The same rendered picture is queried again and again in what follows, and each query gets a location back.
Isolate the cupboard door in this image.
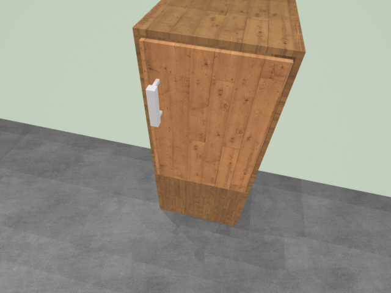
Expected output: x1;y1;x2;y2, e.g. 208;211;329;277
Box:
139;38;293;193

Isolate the handle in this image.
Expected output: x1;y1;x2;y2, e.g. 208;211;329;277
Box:
145;79;163;127

